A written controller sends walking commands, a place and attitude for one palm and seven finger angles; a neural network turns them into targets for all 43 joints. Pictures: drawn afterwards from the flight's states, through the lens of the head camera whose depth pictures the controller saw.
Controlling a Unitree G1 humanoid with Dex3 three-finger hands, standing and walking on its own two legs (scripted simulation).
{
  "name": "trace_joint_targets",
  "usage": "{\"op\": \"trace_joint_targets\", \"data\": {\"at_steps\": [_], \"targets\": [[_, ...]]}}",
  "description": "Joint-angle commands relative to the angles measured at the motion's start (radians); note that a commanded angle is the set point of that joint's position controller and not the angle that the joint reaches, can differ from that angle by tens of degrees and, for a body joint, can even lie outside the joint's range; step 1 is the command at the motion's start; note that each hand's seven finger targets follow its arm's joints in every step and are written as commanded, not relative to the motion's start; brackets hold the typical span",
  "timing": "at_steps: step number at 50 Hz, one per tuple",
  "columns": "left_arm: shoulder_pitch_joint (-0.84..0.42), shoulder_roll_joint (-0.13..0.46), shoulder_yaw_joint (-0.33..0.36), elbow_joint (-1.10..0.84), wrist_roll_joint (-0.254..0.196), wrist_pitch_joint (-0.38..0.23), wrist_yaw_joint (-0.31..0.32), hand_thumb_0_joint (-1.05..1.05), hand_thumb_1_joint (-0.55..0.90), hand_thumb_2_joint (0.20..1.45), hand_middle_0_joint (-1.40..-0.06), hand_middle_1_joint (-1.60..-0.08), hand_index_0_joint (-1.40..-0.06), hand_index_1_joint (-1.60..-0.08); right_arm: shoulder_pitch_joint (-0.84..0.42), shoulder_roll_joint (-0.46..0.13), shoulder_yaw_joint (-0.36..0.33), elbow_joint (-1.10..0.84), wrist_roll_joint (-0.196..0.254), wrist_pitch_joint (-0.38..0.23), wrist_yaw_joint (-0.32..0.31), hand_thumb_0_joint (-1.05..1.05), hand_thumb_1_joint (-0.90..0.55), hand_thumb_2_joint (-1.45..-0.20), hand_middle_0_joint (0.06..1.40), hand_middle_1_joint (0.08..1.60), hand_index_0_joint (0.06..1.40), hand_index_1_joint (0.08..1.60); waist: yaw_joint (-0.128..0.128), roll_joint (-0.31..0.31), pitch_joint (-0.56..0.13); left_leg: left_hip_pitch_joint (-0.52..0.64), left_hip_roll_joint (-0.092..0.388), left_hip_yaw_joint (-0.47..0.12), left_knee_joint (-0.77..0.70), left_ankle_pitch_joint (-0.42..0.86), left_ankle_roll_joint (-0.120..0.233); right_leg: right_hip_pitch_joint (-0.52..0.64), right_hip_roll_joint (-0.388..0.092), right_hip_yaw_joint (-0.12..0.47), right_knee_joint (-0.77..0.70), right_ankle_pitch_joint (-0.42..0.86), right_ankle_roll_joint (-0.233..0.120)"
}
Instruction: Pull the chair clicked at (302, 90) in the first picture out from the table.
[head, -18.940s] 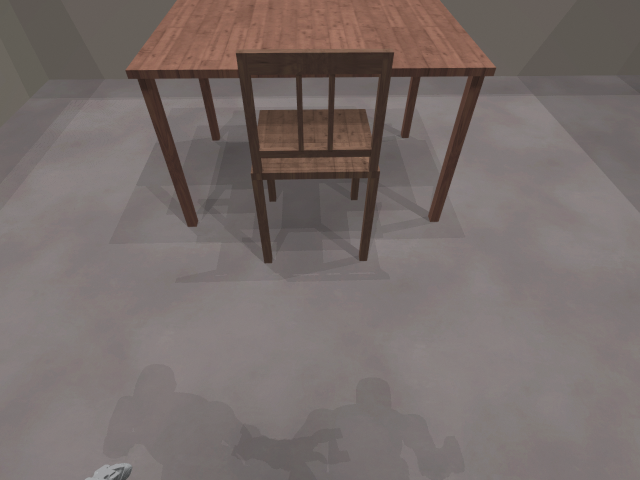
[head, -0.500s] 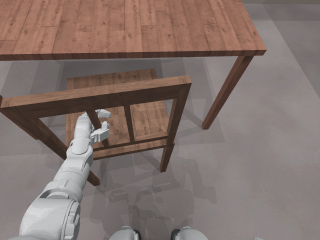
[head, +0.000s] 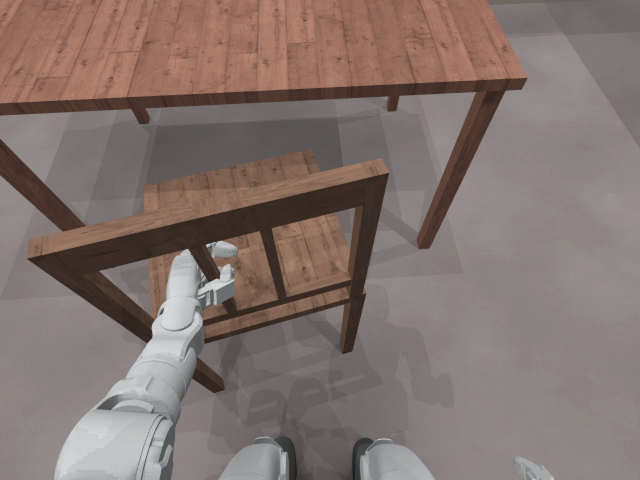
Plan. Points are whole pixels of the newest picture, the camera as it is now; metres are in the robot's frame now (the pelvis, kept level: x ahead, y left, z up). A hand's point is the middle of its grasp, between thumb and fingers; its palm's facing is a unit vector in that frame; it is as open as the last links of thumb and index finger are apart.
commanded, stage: step backward, pulling the chair out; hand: left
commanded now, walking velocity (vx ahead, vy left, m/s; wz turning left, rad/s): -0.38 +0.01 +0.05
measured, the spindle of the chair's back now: (215, 279) +0.40 +0.15 -0.09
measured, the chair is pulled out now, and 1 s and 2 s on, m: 0.17 0.25 0.29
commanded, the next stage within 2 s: none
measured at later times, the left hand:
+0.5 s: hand (225, 311) +0.34 +0.13 -0.06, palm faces +0.09 -0.98 -0.18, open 5.0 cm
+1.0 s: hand (212, 338) +0.30 +0.14 -0.06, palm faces -0.05 -0.98 -0.18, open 5.0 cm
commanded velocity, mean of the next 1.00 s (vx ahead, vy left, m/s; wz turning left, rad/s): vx -0.38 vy -0.04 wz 0.01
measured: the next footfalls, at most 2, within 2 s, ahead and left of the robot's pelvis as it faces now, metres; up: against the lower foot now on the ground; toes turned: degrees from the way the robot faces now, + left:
left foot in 0.66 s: -0.10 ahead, +0.18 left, +0.00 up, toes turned +3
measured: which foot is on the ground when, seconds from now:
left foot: down 0.00-0.36, up 0.38-0.64, down 0.66-1.00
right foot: down 0.00-1.00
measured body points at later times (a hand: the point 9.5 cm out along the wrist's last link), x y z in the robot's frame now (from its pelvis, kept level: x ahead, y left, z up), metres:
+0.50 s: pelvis -0.03 -0.01 +0.00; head +0.06 -0.03 +0.44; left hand +0.33 +0.18 -0.05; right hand +0.06 -0.27 -0.14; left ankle -0.03 +0.12 -0.67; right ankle +0.06 -0.11 -0.72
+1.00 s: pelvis -0.08 +0.03 -0.01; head +0.00 +0.03 +0.43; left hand +0.30 +0.20 -0.05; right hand -0.01 -0.20 -0.15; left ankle -0.14 +0.18 -0.72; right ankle +0.06 -0.11 -0.72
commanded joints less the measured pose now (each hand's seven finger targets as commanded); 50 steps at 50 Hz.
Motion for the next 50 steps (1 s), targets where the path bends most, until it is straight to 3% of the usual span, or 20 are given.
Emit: {"op": "trace_joint_targets", "data": {"at_steps": [1,5,7,11,14,17,19,20,22,25,29,31,33,35,36,38,41,45,48,50], "targets": [[-0.36,0.23,-0.037,-0.209,0.046,-0.063,0.013,0.0,0.9,0.9,-0.5,-1.45,-0.5,-1.45,0.056,-0.135,-0.04,-0.065,0.005,-0.051,-0.028,0.0,-0.9,-0.9,0.2,0.3,0.2,0.3,0.032,-0.033,-0.454,0.24,0.08,-0.11,-0.101,0.074,0.021,0.147,-0.156,0.136,-0.14,-0.005,0.016],[-0.367,0.176,-0.074,-0.226,0.033,-0.069,0.003,0.0,0.9,0.9,-0.5,-1.45,-0.5,-1.45,0.028,-0.13,-0.033,-0.098,0.003,-0.059,-0.028,0.0,-0.9,-0.9,0.2,0.3,0.2,0.3,0.048,0.081,-0.412,0.185,0.192,-0.242,-0.251,-0.089,0.077,0.118,-0.056,0.089,0.032,-0.227,0.016],[-0.376,0.161,-0.075,-0.241,0.036,-0.064,-0.003,0.0,0.9,0.9,-0.5,-1.45,-0.5,-1.45,0.013,-0.122,-0.03,-0.098,-0.01,-0.064,-0.031,0.0,-0.9,-0.9,0.2,0.3,0.2,0.3,0.059,0.167,-0.4,0.194,0.249,-0.321,-0.283,-0.068,0.099,0.093,-0.036,0.085,0.143,-0.216,0.003],[-0.38,0.177,-0.057,-0.249,0.048,-0.066,-0.008,0.0,0.9,0.9,-0.5,-1.45,-0.5,-1.45,0.059,-0.117,-0.039,-0.074,-0.028,-0.076,-0.026,0.0,-0.9,-0.9,0.2,0.3,0.2,0.3,0.043,0.152,-0.456,0.343,0.257,-0.27,-0.167,0.276,0.107,0.108,-0.033,0.093,0.091,-0.135,0.008],[-0.372,0.195,-0.047,-0.231,0.048,-0.052,-0.013,0.0,0.9,0.9,-0.5,-1.45,-0.5,-1.45,0.042,-0.116,-0.04,-0.074,-0.022,-0.081,-0.026,0.0,-0.9,-0.9,0.2,0.3,0.2,0.3,0.047,0.126,-0.417,0.182,0.222,-0.216,-0.154,0.144,0.086,0.228,-0.049,0.109,0.042,-0.047,0.004],[-0.36,0.231,-0.034,-0.235,0.052,-0.051,-0.007,0.0,0.9,0.9,-0.5,-1.45,-0.5,-1.45,0.021,-0.101,-0.04,-0.088,-0.015,-0.089,-0.024,0.0,-0.9,-0.9,0.2,0.3,0.2,0.3,0.057,-0.005,-0.368,0.03,0.108,-0.133,-0.042,-0.182,0.03,0.219,-0.175,0.274,-0.085,-0.199,-0.054],[-0.318,0.269,-0.02,-0.197,0.053,-0.034,0.009,0.0,0.9,0.9,-0.5,-1.45,-0.5,-1.45,0.039,-0.105,-0.049,-0.066,-0.011,-0.085,-0.015,0.0,-0.9,-0.9,0.2,0.3,0.2,0.3,0.065,-0.171,-0.376,0.138,-0.019,-0.057,0.28,-0.246,-0.034,0.068,-0.365,0.469,-0.35,-0.418,-0.125],[-0.308,0.256,-0.024,-0.176,0.054,-0.02,0.014,0.0,0.9,0.9,-0.5,-1.45,-0.5,-1.45,0.001,-0.106,-0.053,-0.063,-0.019,-0.079,-0.008,0.0,-0.9,-0.9,0.2,0.3,0.2,0.3,0.09,-0.186,-0.369,0.094,-0.028,-0.088,0.45,-0.266,-0.038,0.099,-0.406,0.484,-0.383,-0.374,-0.15],[-0.309,0.228,-0.015,-0.2,0.057,-0.019,0.006,0.0,0.9,0.9,-0.5,-1.45,-0.5,-1.45,-0.001,-0.091,-0.029,-0.054,-0.029,-0.086,0.005,0.0,-0.9,-0.9,0.2,0.3,0.2,0.3,0.085,-0.146,-0.409,-0.006,-0.016,-0.141,0.508,-0.262,-0.04,0.266,-0.406,0.41,-0.287,-0.079,-0.154],[-0.312,0.231,0.002,-0.226,0.056,-0.019,0.012,0.0,0.9,0.9,-0.5,-1.45,-0.5,-1.45,-0.001,-0.086,-0.016,-0.042,-0.021,-0.087,0.002,0.0,-0.9,-0.9,0.2,0.3,0.2,0.3,0.076,-0.139,-0.457,0.071,-0.001,-0.124,0.308,-0.286,-0.042,0.371,-0.355,0.263,-0.166,0.335,-0.12],[-0.287,0.183,-0.036,-0.238,0.049,0.022,0.009,0.0,0.9,0.9,-0.5,-1.45,-0.5,-1.45,0.049,-0.109,-0.023,-0.019,-0.019,-0.071,-0.015,0.0,-0.9,-0.9,0.2,0.3,0.2,0.3,0.068,-0.182,-0.481,0.148,-0.004,-0.049,-0.036,-0.217,-0.048,0.466,-0.335,0.222,-0.132,0.572,-0.077],[-0.335,0.158,-0.072,-0.286,0.05,0.035,0.0,0.0,0.9,0.9,-0.5,-1.45,-0.5,-1.45,0.067,-0.117,-0.033,-0.018,-0.016,-0.053,-0.026,0.0,-0.9,-0.9,0.2,0.3,0.2,0.3,0.046,-0.165,-0.538,0.224,0.035,-0.023,-0.207,0.015,-0.043,0.506,-0.294,0.16,-0.041,0.679,-0.037],[-0.387,0.128,-0.097,-0.32,0.045,0.037,-0.012,0.0,0.9,0.9,-0.5,-1.45,-0.5,-1.45,0.06,-0.141,-0.057,-0.048,-0.012,-0.035,-0.036,0.0,-0.9,-0.9,0.2,0.3,0.2,0.3,0.041,-0.096,-0.552,0.342,0.124,-0.059,-0.182,0.424,-0.019,0.419,-0.193,0.082,0.018,0.682,0.016],[-0.455,0.086,-0.117,-0.344,0.051,0.031,-0.029,0.0,0.9,0.9,-0.5,-1.45,-0.5,-1.45,0.087,-0.132,-0.069,-0.063,-0.005,-0.019,-0.031,0.0,-0.9,-0.9,0.2,0.3,0.2,0.3,0.022,-0.101,-0.6,0.418,0.136,0.005,-0.11,0.549,-0.031,0.406,-0.159,0.062,0.006,0.718,0.022],[-0.497,0.069,-0.136,-0.373,0.059,0.02,-0.036,0.0,0.9,0.9,-0.5,-1.45,-0.5,-1.45,0.054,-0.114,-0.064,-0.081,-0.025,-0.009,-0.03,0.0,-0.9,-0.9,0.2,0.3,0.2,0.3,0.01,0.006,-0.587,0.406,0.132,-0.002,-0.108,0.592,-0.039,0.393,-0.176,0.056,0.033,0.754,0.016],[-0.492,0.077,-0.119,-0.386,0.077,0.014,-0.042,0.0,0.9,0.9,-0.5,-1.45,-0.5,-1.45,0.031,-0.115,-0.072,-0.094,-0.04,0.016,-0.019,0.0,-0.9,-0.9,0.2,0.3,0.2,0.3,0.018,0.11,-0.546,0.363,0.164,-0.052,-0.115,0.58,-0.037,0.348,-0.143,0.038,0.059,0.566,0.012],[-0.42,0.074,-0.089,-0.36,0.084,0.005,-0.044,0.0,0.9,0.9,-0.5,-1.45,-0.5,-1.45,0.031,-0.101,-0.072,-0.134,-0.045,0.034,-0.002,0.0,-0.9,-0.9,0.2,0.3,0.2,0.3,0.024,0.109,-0.524,0.313,0.197,-0.068,-0.087,0.6,-0.025,0.332,-0.108,0.031,0.106,0.428,0.0],[-0.435,0.086,-0.075,-0.351,0.089,-0.013,-0.039,0.0,0.9,0.9,-0.5,-1.45,-0.5,-1.45,0.026,-0.095,-0.064,-0.141,-0.051,0.026,0.008,0.0,-0.9,-0.9,0.2,0.3,0.2,0.3,0.036,0.166,-0.389,0.173,0.232,-0.087,-0.135,0.447,0.0,0.313,-0.086,0.026,0.152,0.233,-0.008],[-0.447,0.116,-0.06,-0.305,0.086,-0.022,-0.031,0.0,0.9,0.9,-0.5,-1.45,-0.5,-1.45,0.045,-0.099,-0.062,-0.101,-0.048,0.009,0.006,0.0,-0.9,-0.9,0.2,0.3,0.2,0.3,0.041,0.114,-0.329,0.09,0.223,-0.078,-0.103,0.297,0.001,0.338,-0.106,0.042,0.124,0.324,-0.012],[-0.452,0.13,-0.053,-0.292,0.088,-0.023,-0.028,0.0,0.9,0.9,-0.5,-1.45,-0.5,-1.45,0.086,-0.096,-0.068,-0.073,-0.04,0.003,0.004,0.0,-0.9,-0.9,0.2,0.3,0.2,0.3,0.033,0.005,-0.385,0.097,0.165,-0.053,-0.022,0.174,-0.02,0.334,-0.158,0.095,0.076,0.444,-0.031]]}}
